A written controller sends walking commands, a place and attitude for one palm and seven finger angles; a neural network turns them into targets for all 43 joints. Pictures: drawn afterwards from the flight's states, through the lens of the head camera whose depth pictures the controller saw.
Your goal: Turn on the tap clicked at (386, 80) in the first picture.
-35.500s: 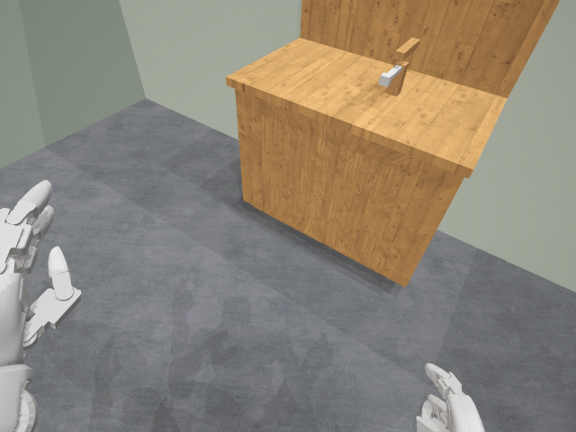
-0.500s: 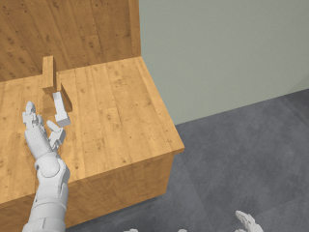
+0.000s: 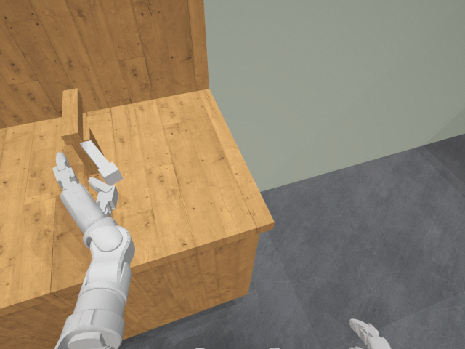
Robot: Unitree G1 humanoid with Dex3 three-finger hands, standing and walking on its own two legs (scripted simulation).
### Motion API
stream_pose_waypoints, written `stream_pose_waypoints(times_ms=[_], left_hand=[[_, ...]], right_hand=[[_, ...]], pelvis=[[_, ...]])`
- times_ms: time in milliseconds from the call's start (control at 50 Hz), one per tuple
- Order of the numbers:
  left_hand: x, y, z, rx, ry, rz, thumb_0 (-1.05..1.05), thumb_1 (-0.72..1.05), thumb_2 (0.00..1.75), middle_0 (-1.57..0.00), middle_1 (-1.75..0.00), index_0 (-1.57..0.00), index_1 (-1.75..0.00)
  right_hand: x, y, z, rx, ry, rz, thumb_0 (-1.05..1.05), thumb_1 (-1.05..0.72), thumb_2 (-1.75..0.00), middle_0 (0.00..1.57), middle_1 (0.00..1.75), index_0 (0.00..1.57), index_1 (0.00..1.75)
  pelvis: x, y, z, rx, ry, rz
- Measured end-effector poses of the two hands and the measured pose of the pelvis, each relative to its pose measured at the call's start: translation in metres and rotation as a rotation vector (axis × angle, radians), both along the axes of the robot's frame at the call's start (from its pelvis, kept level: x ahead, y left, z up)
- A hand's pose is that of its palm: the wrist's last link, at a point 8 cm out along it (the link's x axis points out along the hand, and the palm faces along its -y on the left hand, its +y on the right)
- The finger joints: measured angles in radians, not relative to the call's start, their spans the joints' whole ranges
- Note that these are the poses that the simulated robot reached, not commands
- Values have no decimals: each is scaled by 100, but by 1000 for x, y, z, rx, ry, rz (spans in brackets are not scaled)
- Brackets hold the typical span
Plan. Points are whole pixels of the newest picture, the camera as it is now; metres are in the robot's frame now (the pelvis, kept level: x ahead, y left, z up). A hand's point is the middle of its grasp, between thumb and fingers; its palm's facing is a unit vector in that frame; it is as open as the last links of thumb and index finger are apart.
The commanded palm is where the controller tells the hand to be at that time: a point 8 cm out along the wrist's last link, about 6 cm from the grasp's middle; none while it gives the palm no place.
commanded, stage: push the lever round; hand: left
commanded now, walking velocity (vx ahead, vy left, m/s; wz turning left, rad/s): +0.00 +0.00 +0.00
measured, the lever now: (110, 174) +0.40 +0.24 +0.06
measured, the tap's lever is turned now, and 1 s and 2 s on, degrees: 23 48 75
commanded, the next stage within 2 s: lift the hand up off the lever in 1.76 s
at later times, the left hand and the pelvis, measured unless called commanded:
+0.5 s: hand (131, 179) +0.40 +0.20 +0.05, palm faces +0.76 -0.64 -0.08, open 7.6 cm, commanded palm +0.35 +0.22 +0.06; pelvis +0.00 -0.01 +0.00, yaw +0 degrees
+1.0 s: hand (142, 169) +0.42 +0.19 +0.06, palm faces +0.81 -0.58 -0.10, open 7.6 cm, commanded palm +0.37 +0.20 +0.06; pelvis +0.00 -0.01 +0.00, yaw +1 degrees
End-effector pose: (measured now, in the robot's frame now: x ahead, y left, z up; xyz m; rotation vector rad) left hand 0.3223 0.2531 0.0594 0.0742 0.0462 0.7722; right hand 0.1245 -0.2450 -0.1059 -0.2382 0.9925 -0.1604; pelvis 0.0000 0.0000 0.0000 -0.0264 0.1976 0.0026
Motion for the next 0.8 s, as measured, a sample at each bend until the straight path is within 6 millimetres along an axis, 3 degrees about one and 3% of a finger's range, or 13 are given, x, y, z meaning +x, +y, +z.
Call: stream_pose_waypoints(times_ms=[800], left_hand=[[36,-44,2,-38,33,148,2,95,91,-15,-15,-15,-15]], right_hand=[[-7,-6,-13,29,74,26,1,-90,-90,20,30,20,30]], pelvis=[[3,-11,-3,5,33,12]])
